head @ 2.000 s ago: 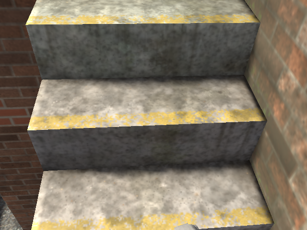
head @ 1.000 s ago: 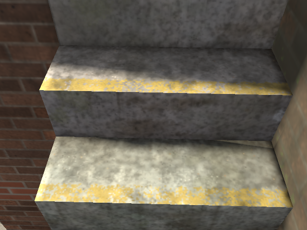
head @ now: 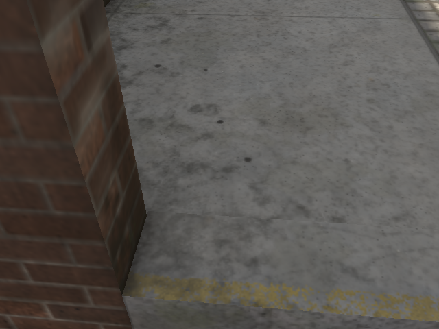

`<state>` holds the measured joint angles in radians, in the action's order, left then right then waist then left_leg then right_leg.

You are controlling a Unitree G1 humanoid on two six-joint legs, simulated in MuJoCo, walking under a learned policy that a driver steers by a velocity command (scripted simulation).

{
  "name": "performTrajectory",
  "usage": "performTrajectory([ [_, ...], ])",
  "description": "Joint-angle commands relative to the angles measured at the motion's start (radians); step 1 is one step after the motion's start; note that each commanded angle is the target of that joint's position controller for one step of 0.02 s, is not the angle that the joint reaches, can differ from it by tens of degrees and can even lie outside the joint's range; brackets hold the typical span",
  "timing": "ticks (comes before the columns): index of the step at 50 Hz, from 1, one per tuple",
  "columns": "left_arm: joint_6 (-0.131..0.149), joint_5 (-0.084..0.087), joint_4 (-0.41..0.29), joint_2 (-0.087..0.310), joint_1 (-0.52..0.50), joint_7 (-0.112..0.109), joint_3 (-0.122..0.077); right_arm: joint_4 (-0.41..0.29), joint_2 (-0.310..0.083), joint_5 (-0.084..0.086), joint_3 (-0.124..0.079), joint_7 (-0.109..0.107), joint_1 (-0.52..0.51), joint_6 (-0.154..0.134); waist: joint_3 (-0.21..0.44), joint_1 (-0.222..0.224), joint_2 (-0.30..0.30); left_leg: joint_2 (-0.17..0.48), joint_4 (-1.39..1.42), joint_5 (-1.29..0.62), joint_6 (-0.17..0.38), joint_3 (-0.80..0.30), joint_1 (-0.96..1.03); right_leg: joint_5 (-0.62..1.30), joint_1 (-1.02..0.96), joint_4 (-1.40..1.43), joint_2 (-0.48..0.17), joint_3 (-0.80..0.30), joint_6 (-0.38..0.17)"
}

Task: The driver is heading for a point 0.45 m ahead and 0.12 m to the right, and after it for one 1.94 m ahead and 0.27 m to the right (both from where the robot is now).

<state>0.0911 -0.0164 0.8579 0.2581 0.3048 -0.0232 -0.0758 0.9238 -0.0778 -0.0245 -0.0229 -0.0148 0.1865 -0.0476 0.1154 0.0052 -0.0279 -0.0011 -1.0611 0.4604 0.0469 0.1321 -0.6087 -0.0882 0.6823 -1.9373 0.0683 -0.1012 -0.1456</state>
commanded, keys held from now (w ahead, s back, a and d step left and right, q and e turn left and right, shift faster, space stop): w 0.14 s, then w+e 0.60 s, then w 0.26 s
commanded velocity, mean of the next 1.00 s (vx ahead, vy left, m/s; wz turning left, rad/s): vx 0.50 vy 0.00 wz -0.31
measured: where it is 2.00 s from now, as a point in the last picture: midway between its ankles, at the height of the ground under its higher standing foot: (317, 121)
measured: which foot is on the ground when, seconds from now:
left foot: down 0.00-0.36, up 0.38-0.72, down 0.74-1.00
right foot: up 0.00-0.32, down 0.34-0.80, up 0.82-1.00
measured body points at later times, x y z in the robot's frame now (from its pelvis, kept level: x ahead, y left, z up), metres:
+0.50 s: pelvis +0.27 -0.07 +0.23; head +0.28 -0.06 +0.68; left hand +0.25 +0.17 +0.07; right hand +0.30 -0.34 +0.09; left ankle +0.21 +0.08 -0.25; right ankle +0.24 -0.16 -0.46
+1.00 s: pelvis +0.57 -0.11 +0.45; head +0.55 -0.11 +0.90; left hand +0.74 +0.11 +0.32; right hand +0.56 -0.34 +0.30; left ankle +0.56 +0.01 -0.25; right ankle +0.55 -0.24 -0.10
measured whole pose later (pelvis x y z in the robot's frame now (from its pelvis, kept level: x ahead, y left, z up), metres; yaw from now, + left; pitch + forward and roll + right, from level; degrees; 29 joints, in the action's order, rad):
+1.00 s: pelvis +0.57 -0.11 +0.45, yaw -19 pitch +7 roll +5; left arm 0.07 -0.07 1.00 0.25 0.18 0.07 -0.06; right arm 1.09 -0.17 -0.02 -0.01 0.03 0.25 -0.10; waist 0.19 0.05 -0.08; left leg -0.03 -0.76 0.46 0.03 0.18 -0.42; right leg -0.07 1.02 -1.68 -0.02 -0.15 -0.13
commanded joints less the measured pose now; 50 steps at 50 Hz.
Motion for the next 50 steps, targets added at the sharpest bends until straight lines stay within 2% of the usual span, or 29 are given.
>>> performTrajectory([
  [1, 0.001, 0.003, -0.185, -0.216, -0.068, -0.029, 0.079, 0.133, 0.024, -0.027, -0.007, 0.017, 0.126, -0.055, -0.202, 0.049, 0.003, 0.216, 0.678, 0.053, 0.063, -0.433, 0.15, -0.119, 0.457, -0.353, -0.031, -0.072, -0.018],
  [3, -0.004, 0.025, -0.248, -0.225, -0.177, -0.043, 0.093, 0.168, 0.055, -0.02, 0.006, 0.026, 0.194, -0.085, -0.248, 0.034, -0.034, 0.224, 0.756, -0.159, 0.057, -0.318, 0.181, -0.092, 0.538, -0.303, -0.033, -0.052, -0.004],
  [6, -0.023, 0.061, -0.308, -0.218, -0.29, -0.081, 0.099, 0.196, -0.023, -0.019, 0.002, 0.038, 0.258, -0.113, -0.252, 0.019, 0.031, 0.265, 0.84, -0.318, 0.103, -0.25, 0.297, -0.189, 0.76, -0.646, 0.008, -0.032, -0.012],
  [8, -0.05, 0.038, -0.413, -0.169, -0.448, -0.078, 0.103, 0.204, -0.112, 0.0, -0.013, 0.041, 0.231, -0.131, -0.314, 0.053, -0.027, 0.201, 0.961, -0.309, 0.039, -0.101, 0.182, -0.176, 0.663, -0.319, -0.042, 0.037, 0.004],
  [9, -0.119, 0.019, -0.371, 0.028, -0.351, 0.077, 0.079, 0.118, -0.164, -0.219, 0.029, 0.111, 0.128, -0.032, 0.0, 0.058, -0.048, 0.183, 0.86, -0.282, 0.221, -0.152, 0.165, 0.093, 0.738, -0.102, -0.024, -0.013, -0.102],
  [10, -0.157, 0.008, -0.363, 0.018, -0.334, 0.134, 0.089, 0.138, -0.251, -0.242, 0.017, 0.155, 0.171, 0.0, -0.051, 0.071, 0.109, 0.243, 0.931, -0.414, 0.283, -0.145, 0.145, 0.05, 0.744, -0.106, -0.077, 0.018, -0.098],
  [12, -0.233, 0.016, -0.362, -0.026, -0.458, 0.178, 0.136, 0.199, -0.222, -0.211, 0.049, 0.222, 0.288, 0.057, -0.008, 0.034, 0.166, 0.34, 1.082, -0.997, 0.411, -0.092, 0.088, -0.117, 0.517, 0.122, -0.028, 0.196, -0.113],
  [14, -0.259, 0.008, -0.307, -0.059, -0.3, 0.181, 0.137, 0.239, -0.34, -0.139, 0.041, 0.198, 0.377, -0.027, 0.18, 0.139, 0.283, 0.41, 0.907, -1.99, 0.436, -0.009, 0.438, -0.051, 0.377, 0.247, 0.014, 0.248, -0.042],
  [16, -0.234, 0.018, -0.288, 0.034, -0.247, 0.138, 0.106, 0.194, -0.485, -0.032, -0.036, 0.163, 0.286, -0.035, 0.323, 0.129, 0.394, 0.397, 0.725, -2.269, 0.394, 0.0, 0.779, -0.25, 0.19, 0.66, 0.119, 0.309, 0.047],
  [17, -0.225, 0.035, -0.277, 0.059, -0.266, 0.124, 0.094, 0.204, -0.467, -0.027, -0.058, 0.156, 0.309, -0.011, 0.304, 0.108, 0.366, 0.358, 0.58, -2.227, 0.374, -0.01, 0.86, -0.341, 0.141, 0.904, 0.159, 0.326, 0.061],
  [18, -0.224, 0.046, -0.175, 0.119, -0.083, 0.112, 0.069, 0.216, -0.396, -0.107, -0.053, 0.173, 0.334, 0.017, 0.283, 0.13, 0.29, 0.305, 0.304, -2.155, 0.319, -0.015, 0.686, -0.249, -0.079, 1.085, 0.168, 0.139, -0.003],
  [19, -0.21, 0.008, 0.004, 0.14, 0.283, 0.096, 0.068, 0.234, -0.266, -0.185, -0.03, 0.213, 0.34, 0.047, 0.342, 0.156, 0.04, 0.198, -0.069, -1.09, 0.219, -0.11, 0.102, 0.122, -0.574, 1.219, 0.015, -0.327, -0.192],
  [20, -0.162, -0.004, 0.073, 0.167, 0.516, 0.103, 0.046, 0.194, -0.219, -0.097, -0.04, 0.215, 0.299, 0.045, 0.264, 0.191, -0.131, -0.055, -0.648, -0.608, 0.173, -0.366, -0.303, 0.104, -0.644, 1.443, -0.228, -0.772, -0.255],
  [21, -0.092, -0.008, 0.138, 0.055, 0.49, 0.115, 0.07, 0.086, -0.125, -0.023, -0.025, 0.15, 0.058, 0.047, 0.091, 0.176, -0.189, -0.143, -0.948, -0.563, 0.195, -0.515, -0.641, -0.083, -0.631, 1.402, -0.204, -0.681, -0.143],
  [23, -0.013, 0.03, 0.177, -0.072, 0.293, 0.131, 0.092, 0.013, -0.151, -0.048, -0.017, 0.089, -0.08, 0.025, 0.046, 0.046, -0.021, -0.096, -1.038, -0.43, 0.162, -0.438, -0.767, 0.009, -0.612, 1.37, -0.162, -0.524, -0.123],
  [26, -0.016, -0.016, 0.269, -0.206, 0.18, 0.154, 0.132, -0.052, -0.1, -0.063, 0.029, 0.064, -0.155, 0.023, -0.05, -0.076, 0.056, 0.04, -1.105, -0.312, 0.222, -0.243, -0.853, -0.078, -0.362, 1.414, -0.123, -0.309, -0.084],
  [29, -0.007, -0.059, 0.297, -0.163, 0.212, 0.128, 0.129, -0.113, -0.084, -0.034, 0.064, 0.059, -0.28, 0.01, -0.092, -0.055, -0.046, 0.023, -1.321, -0.07, 0.247, -0.237, -0.935, -0.248, -0.195, 1.514, -0.12, -0.335, -0.06],
  [30, 0.002, -0.066, 0.287, -0.109, 0.208, 0.14, 0.132, -0.16, -0.084, -0.038, 0.063, 0.048, -0.344, 0.014, -0.015, -0.075, 0.06, 0.058, -0.992, -0.214, 0.2, -0.185, -0.737, -0.262, -0.123, 1.524, -0.096, -0.319, -0.01],
  [33, 0.029, -0.009, 0.209, -0.02, 0.22, 0.173, 0.107, -0.339, -0.086, -0.022, 0.083, 0.051, -0.734, 0.028, -0.097, -0.038, -0.087, 0.031, -0.611, 0.1, 0.037, 0.07, -0.151, -0.191, 0.35, 1.939, -0.165, -0.404, -0.092],
  [36, 0.062, 0.019, 0.235, 0.062, 0.334, 0.162, 0.081, -0.279, -0.126, -0.038, 0.084, 0.085, -0.599, 0.027, 0.03, -0.028, -0.127, -0.054, -0.346, 0.103, 0.047, 0.094, -0.258, 1.117, -0.318, 1.701, -0.262, -0.308, -0.124],
  [38, 0.08, -0.001, 0.215, 0.188, 0.32, 0.161, 0.008, -0.211, -0.164, -0.003, 0.076, 0.071, -0.314, 0.0, 0.188, -0.066, -0.209, -0.05, -0.202, -0.185, 0.097, -0.035, 0.028, 1.754, -0.468, 1.419, -0.23, -0.213, -0.054],
  [39, 0.08, -0.042, 0.226, 0.112, 0.419, 0.167, 0.012, -0.164, -0.171, 0.033, 0.07, 0.059, -0.167, -0.009, 0.37, -0.044, 0.016, 0.007, -0.175, -0.306, 0.201, -0.276, 0.425, 1.632, -0.197, 1.224, -0.209, -0.238, -0.024],
  [40, 0.061, -0.075, 0.241, 0.042, 0.425, 0.169, 0.018, -0.122, -0.234, 0.004, 0.041, 0.037, 0.009, -0.004, 0.378, -0.109, 0.173, 0.114, 0.049, -0.25, 0.254, -0.542, 0.6, 1.135, -0.004, 1.026, -0.143, -0.253, -0.003],
  [41, 0.035, -0.082, 0.249, -0.001, 0.312, 0.169, 0.007, -0.063, -0.276, -0.03, 0.023, 0.048, 0.164, 0.001, 0.279, -0.2, 0.438, 0.298, 0.356, -0.196, 0.358, -0.881, 0.501, 0.05, 0.175, 0.367, 0.026, -0.208, 0.073],
  [42, 0.021, -0.028, 0.235, -0.002, 0.188, 0.183, 0.006, -0.047, -0.293, -0.026, 0.01, 0.04, 0.126, -0.026, 0.116, -0.17, 0.242, 0.283, 0.509, 0.133, 0.318, -0.961, 0.256, 0.126, 0.28, -0.076, 0.008, -0.222, 0.027],
  [43, 0.032, -0.015, 0.209, -0.063, 0.123, 0.161, 0.009, -0.027, -0.266, -0.019, 0.005, 0.046, 0.001, -0.049, -0.079, -0.072, 0.09, 0.296, 0.534, 0.153, 0.312, -0.853, 0.15, 0.083, 0.426, -0.179, 0.002, -0.182, 0.008],
  [45, 0.004, -0.05, 0.152, -0.082, 0.033, 0.114, 0.03, 0.05, -0.027, 0.032, 0.049, 0.071, -0.095, -0.064, -0.016, 0.04, -0.128, 0.284, 0.548, -0.195, 0.22, -0.577, 0.167, 0.085, 0.436, -0.057, -0.041, -0.174, -0.04],
  [47, -0.032, -0.057, 0.132, -0.125, -0.036, 0.092, 0.055, 0.09, 0.052, 0.017, 0.057, 0.057, -0.144, -0.092, -0.028, 0.123, -0.093, 0.184, 0.593, -0.274, 0.134, -0.33, 0.14, 0.062, 0.426, 0.154, -0.108, -0.116, -0.04],
  [50, -0.013, -0.055, 0.086, -0.081, -0.2, 0.083, 0.035, 0.005, -0.048, -0.022, 0.025, 0.047, -0.245, -0.1, -0.042, 0.11, 0.054, 0.145, 0.76, -0.434, 0.147, -0.107, 0.09, -0.019, 0.262, 0.455, -0.156, 0.0, 0.053],
])
Keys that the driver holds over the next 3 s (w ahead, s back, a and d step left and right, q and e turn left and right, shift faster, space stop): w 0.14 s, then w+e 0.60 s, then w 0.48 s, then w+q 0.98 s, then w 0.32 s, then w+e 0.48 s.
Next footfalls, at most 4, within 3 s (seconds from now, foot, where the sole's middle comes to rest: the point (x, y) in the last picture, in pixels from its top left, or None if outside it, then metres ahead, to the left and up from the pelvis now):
0.34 right None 0.28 -0.16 -0.49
0.74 left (237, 243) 0.60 0.00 -0.29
1.24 right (365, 181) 0.81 -0.34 -0.29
1.78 left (276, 123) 1.07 -0.14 -0.29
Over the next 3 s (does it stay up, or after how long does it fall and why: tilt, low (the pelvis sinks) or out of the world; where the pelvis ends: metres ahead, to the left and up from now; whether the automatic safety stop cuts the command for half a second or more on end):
stays up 1.52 -0.13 0.49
